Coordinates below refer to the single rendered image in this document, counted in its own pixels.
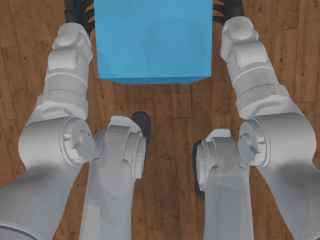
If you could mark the carton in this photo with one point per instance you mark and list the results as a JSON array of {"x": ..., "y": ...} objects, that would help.
[{"x": 153, "y": 41}]

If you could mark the robot right hand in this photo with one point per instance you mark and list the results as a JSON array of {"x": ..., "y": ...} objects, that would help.
[{"x": 230, "y": 9}]

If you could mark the left robot forearm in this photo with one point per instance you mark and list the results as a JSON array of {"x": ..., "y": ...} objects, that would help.
[{"x": 66, "y": 80}]

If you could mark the left robot foot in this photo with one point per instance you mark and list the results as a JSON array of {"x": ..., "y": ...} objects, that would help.
[{"x": 143, "y": 120}]

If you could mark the right robot shin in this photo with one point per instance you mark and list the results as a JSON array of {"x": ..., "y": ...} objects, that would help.
[{"x": 224, "y": 132}]

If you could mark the robot left hand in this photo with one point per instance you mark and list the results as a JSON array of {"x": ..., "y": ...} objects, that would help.
[{"x": 75, "y": 13}]

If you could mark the robot left upper arm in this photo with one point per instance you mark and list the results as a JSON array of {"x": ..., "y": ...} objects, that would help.
[{"x": 53, "y": 152}]

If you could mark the robot right upper arm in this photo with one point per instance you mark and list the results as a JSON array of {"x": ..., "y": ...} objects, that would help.
[{"x": 282, "y": 146}]

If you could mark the right robot forearm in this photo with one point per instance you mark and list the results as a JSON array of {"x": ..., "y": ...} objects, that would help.
[{"x": 251, "y": 73}]

